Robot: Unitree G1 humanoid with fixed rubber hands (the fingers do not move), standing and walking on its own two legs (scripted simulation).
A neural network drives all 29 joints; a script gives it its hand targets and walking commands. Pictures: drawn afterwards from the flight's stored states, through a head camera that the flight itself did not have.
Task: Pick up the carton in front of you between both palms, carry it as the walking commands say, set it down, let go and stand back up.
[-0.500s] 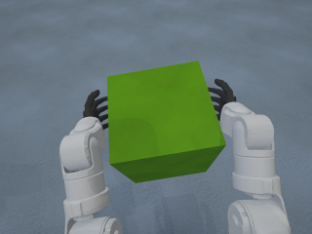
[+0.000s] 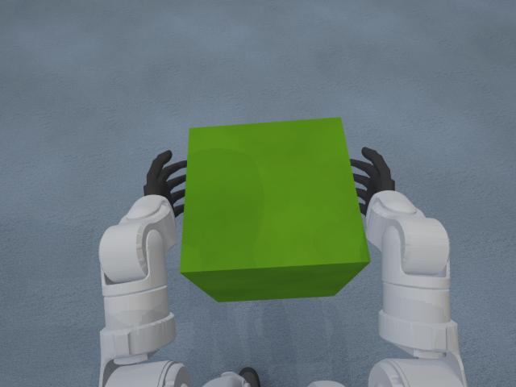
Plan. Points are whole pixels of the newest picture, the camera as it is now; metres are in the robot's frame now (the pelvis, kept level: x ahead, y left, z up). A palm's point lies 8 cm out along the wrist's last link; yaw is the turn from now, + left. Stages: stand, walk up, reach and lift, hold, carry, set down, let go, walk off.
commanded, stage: carry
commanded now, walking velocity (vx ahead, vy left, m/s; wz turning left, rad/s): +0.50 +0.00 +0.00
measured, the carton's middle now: (270, 222) +0.36 +0.00 +0.01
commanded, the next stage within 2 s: none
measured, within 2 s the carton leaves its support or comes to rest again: neither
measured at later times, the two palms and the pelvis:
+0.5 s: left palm (188, 92) +0.58 +0.13 +0.09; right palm (357, 77) +0.60 -0.17 +0.09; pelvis +0.34 -0.04 +0.01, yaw +3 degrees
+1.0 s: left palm out of the picture +0.90 +0.16 +0.10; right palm out of the picture +0.89 -0.14 +0.10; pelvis +0.65 +0.02 +0.02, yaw -1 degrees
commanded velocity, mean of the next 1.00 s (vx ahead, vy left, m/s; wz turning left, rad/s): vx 0.50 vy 0.00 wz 0.00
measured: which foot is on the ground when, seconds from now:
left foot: down 0.00-0.36, up 0.38-0.74, down 0.76-1.00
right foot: up 0.00-0.32, down 0.34-0.78, up 0.80-1.00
